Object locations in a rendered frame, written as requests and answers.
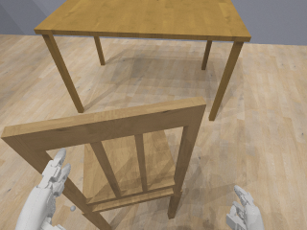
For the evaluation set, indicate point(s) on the left robot hand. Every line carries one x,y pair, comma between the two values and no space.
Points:
42,198

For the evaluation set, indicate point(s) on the chair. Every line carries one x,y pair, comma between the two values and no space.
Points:
127,159

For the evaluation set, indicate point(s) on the right robot hand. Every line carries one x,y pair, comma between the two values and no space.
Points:
250,217

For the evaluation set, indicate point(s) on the table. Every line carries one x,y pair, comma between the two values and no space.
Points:
211,20

